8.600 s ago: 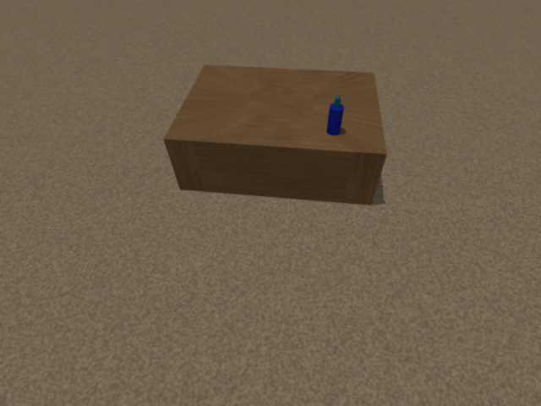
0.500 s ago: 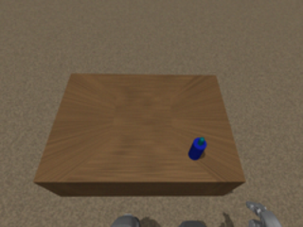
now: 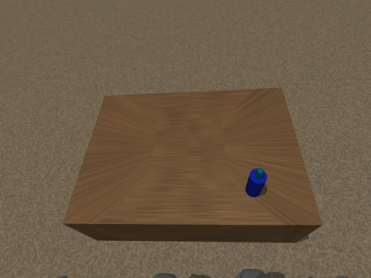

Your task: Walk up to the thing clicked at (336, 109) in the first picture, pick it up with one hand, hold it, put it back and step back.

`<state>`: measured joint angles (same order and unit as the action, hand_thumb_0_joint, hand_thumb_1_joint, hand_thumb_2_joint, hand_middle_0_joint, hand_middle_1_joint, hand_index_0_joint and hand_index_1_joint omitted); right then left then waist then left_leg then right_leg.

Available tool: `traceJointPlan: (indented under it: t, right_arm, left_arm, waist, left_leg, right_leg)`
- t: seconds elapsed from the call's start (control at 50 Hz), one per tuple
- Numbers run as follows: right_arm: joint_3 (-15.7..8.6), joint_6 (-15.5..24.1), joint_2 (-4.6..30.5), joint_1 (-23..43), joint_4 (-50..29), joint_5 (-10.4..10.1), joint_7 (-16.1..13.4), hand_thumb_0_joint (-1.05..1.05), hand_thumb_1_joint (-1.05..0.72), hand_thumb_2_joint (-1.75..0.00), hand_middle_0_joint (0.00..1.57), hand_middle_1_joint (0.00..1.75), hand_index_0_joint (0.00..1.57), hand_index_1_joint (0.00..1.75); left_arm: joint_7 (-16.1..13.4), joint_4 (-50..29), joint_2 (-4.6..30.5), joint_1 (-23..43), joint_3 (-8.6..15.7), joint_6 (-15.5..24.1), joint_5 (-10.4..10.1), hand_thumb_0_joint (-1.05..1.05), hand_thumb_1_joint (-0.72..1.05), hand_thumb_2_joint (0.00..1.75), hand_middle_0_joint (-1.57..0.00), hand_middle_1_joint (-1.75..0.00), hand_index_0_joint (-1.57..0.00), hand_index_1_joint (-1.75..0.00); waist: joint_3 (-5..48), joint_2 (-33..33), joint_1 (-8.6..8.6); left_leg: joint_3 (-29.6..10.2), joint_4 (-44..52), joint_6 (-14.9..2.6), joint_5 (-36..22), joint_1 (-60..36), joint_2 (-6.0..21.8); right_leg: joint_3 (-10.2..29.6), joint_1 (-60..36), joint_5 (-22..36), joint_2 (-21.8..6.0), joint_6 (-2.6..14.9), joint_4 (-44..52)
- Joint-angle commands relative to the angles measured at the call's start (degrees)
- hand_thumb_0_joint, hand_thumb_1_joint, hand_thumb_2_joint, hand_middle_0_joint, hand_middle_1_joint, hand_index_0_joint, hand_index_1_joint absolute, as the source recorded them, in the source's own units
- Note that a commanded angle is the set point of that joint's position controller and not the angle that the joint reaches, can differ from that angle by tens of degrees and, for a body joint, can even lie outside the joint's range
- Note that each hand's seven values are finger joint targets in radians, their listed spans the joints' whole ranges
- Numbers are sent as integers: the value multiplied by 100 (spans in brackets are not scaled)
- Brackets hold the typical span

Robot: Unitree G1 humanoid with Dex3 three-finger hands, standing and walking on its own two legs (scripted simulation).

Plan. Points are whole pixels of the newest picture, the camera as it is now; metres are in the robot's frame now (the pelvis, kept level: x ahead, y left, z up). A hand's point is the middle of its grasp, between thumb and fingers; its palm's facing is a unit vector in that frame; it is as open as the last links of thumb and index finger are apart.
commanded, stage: walk up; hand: right
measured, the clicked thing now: (256, 180) +0.46 -0.20 -0.34
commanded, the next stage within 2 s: stand in 1.32 s
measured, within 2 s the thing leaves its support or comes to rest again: neither
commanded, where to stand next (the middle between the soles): +0.03 +0.03 m, yaw -2 degrees
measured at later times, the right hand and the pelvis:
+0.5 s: hand out of the picture +0.10 -0.23 -0.13, palm faces -0.04 +0.94 -0.33, open 7.3 cm; pelvis -0.02 +0.01 +0.01, yaw +0 degrees
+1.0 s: hand out of the picture +0.05 -0.24 -0.13, palm faces +0.01 +0.95 -0.32, open 7.3 cm; pelvis -0.02 +0.01 +0.03, yaw -1 degrees
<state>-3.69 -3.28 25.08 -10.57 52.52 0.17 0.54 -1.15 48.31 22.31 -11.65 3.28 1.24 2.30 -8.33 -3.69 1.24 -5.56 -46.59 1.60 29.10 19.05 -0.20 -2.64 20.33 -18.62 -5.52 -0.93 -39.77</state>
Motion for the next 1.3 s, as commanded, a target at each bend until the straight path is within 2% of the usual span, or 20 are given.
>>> traceJointPlan:
  t: [0.0, 0.02, 0.04, 0.06, 0.08, 0.1, 0.12, 0.14, 0.18, 0.22, 0.24, 0.26, 0.28, 0.32, 0.34, 0.38, 0.44, 0.52, 0.92, 1.28]
  right_arm:
    - [-194, 411, 660, -260, -202, 108, -120, 0, -90, -90, 20, 30, 20, 30]
    - [-268, 464, 950, -310, -157, 147, -150, 0, -90, -90, 20, 30, 20, 30]
    - [-325, 503, 1371, -71, -262, 194, -162, 0, -90, -90, 20, 30, 20, 30]
    - [-301, 506, 1629, 76, -276, 88, -149, 0, -90, -90, 20, 30, 20, 30]
    - [-308, 492, 1585, 338, -293, 53, -140, 0, -90, -90, 20, 30, 20, 30]
    - [-227, 461, 1306, 647, -347, 63, -125, 0, -90, -90, 20, 30, 20, 30]
    - [-99, 456, 1055, 862, -392, 97, -135, 0, -90, -90, 20, 30, 20, 30]
    - [-57, 467, 939, 890, -360, 89, -136, 0, -90, -90, 20, 30, 20, 30]
    - [-62, 438, 942, 786, -236, 16, -115, 0, -90, -90, 20, 30, 20, 30]
    - [-8, 395, 794, 491, -189, -73, -113, 0, -90, -90, 20, 30, 20, 30]
    - [30, 383, 667, 373, -178, -97, -111, 0, -90, -90, 20, 30, 20, 30]
    - [3, 338, 627, 292, -44, -76, -120, 0, -90, -90, 20, 30, 20, 30]
    - [-18, 316, 632, 284, 73, -24, -122, 0, -90, -90, 20, 30, 20, 30]
    - [-11, 382, 811, 594, 113, -15, -81, 0, -90, -90, 20, 30, 20, 30]
    - [0, 403, 848, 785, 103, -11, -55, 0, -90, -90, 20, 30, 20, 30]
    - [46, 434, 776, 856, 153, -3, -35, 0, -90, -90, 20, 30, 20, 30]
    - [74, 449, 730, 882, 272, -18, -37, 0, -90, -90, 20, 30, 20, 30]
    - [55, 425, 756, 956, 466, 2, -20, 0, -90, -90, 20, 30, 20, 30]
    - [71, 437, 687, 818, 856, 3, -38, 0, -90, -90, 20, 30, 20, 30]
    - [49, 419, 681, 714, 907, 19, -54, 0, -90, -90, 20, 30, 20, 30]
  left_arm:
    - [-31, -285, 1473, 4, 364, -73, -220, 0, 90, 90, -20, -30, -20, -30]
    - [-22, -321, 1141, -62, 250, -87, -255, 0, 90, 90, -20, -30, -20, -30]
    - [-8, -382, 773, -49, 118, -100, -305, 0, 90, 90, -20, -30, -20, -30]
    - [-78, -277, 1137, 448, 241, -144, -274, 0, 90, 90, -20, -30, -20, -30]
    - [-71, -163, 1297, 536, 264, -140, -248, 0, 90, 90, -20, -30, -20, -30]
    - [-13, -6, 1309, 355, 256, -130, -284, 0, 90, 90, -20, -30, -20, -30]
    - [14, 94, 1139, 149, 225, -85, -304, 0, 90, 90, -20, -30, -20, -30]
    - [30, 206, 1072, -48, 197, -35, -303, 0, 90, 90, -20, -30, -20, -30]
    - [11, 370, 1103, -78, 196, 26, -269, 0, 90, 90, -20, -30, -20, -30]
    - [-31, 431, 1292, 62, 209, 81, -191, 0, 90, 90, -20, -30, -20, -30]
    - [-33, 416, 1391, 181, 198, 127, -152, 0, 90, 90, -20, -30, -20, -30]
    - [-5, 458, 1585, 426, 198, 121, -170, 0, 90, 90, -20, -30, -20, -30]
    - [26, 433, 1488, 695, 149, 102, -169, 0, 90, 90, -20, -30, -20, -30]
    - [65, 514, 1224, 774, 66, 78, -200, 0, 90, 90, -20, -30, -20, -30]
    - [75, 610, 1175, 717, 58, 92, -193, 0, 90, 90, -20, -30, -20, -30]
    - [86, 769, 1124, 611, 48, 130, -199, 0, 90, 90, -20, -30, -20, -30]
    - [90, 918, 1128, 686, 34, 148, -219, 0, 90, 90, -20, -30, -20, -30]
    - [101, 1028, 1074, 857, 1, 131, -214, 0, 90, 90, -20, -30, -20, -30]
    - [90, 1355, 1033, 975, 14, 84, -186, 0, 90, 90, -20, -30, -20, -30]
    - [80, 1392, 982, 1061, 38, 61, -172, 0, 90, 90, -20, -30, -20, -30]
  waist:
    - [1303, 1522, -97]
    - [1385, 834, -132]
    - [1323, -491, 26]
    - [1124, -609, -267]
    - [751, -686, -182]
    - [501, -569, 9]
    - [492, -677, 146]
    - [536, -800, 241]
    - [754, -789, 161]
    - [1136, -306, 8]
    - [1206, -43, -75]
    - [1101, 318, -196]
    - [832, 442, -314]
    - [743, 273, -190]
    - [751, 267, -102]
    - [830, 377, -16]
    - [877, 386, -70]
    - [848, 296, -93]
    - [1032, 363, -87]
    - [949, 339, -133]
  left_leg:
    - [658, 2629, -144, -1852, -821, -211]
    - [-95, 2554, -337, -2399, -1450, 289]
    - [-1821, 2458, -759, -3393, -1751, 1462]
    - [-2277, 2366, -1604, -3247, -692, 2016]
    - [-2286, 2518, -1857, -2776, 91, 2098]
    - [-1421, 2446, -1653, -2414, 328, 1653]
    - [-636, 2192, -1276, -2580, 113, 1155]
    - [-309, 1861, -913, -2966, -211, 868]
    - [-191, 1502, -619, -3293, -195, 674]
    - [-132, 1276, -470, -3024, -280, 559]
    - [-95, 1289, -395, -2416, -154, 452]
    - [74, 1287, -347, -1324, -622, 222]
    - [29, 1560, -342, -812, -864, 256]
    - [-322, 2145, -457, -1166, -787, 569]
    - [-423, 2218, -527, -1410, -596, 674]
    - [-318, 2274, -524, -1693, -555, 671]
    - [-141, 2361, -401, -1875, -740, 573]
    - [-127, 2625, -345, -1569, -821, 565]
    - [41, 2936, -266, -2217, -1093, 625]
    - [84, 3004, -250, -2247, -1085, 646]
  right_leg:
    - [783, -1150, 3100, -726, 895, -246]
    - [655, -421, 2229, -494, 589, -834]
    - [255, 669, 379, 180, 224, -1305]
    - [575, 193, -1739, 338, 159, -1260]
    - [660, -222, -1683, 178, 186, -1381]
    - [633, -472, -1553, 164, 206, -1154]
    - [472, -446, -1148, 213, 253, -666]
    - [290, -428, -442, 266, 273, 23]
    - [120, -1083, 913, 317, 234, 974]
    - [649, -1559, 2004, 8, 394, 1091]
    - [1146, -1555, 1850, -357, 531, 1232]
    - [1488, -743, 1181, -693, 799, 1391]
    - [1501, -232, 523, -693, 751, 1585]
    - [864, -338, 447, -198, 397, 1420]
    - [649, -587, 578, -34, 333, 1349]
    - [686, -895, 825, -37, 308, 1440]
    - [786, -1022, 1161, -146, 322, 1654]
    - [787, -993, 779, -158, 292, 1948]
    - [673, -1434, 1362, -163, 181, 2185]
    - [676, -1392, 1441, -121, 159, 2179]
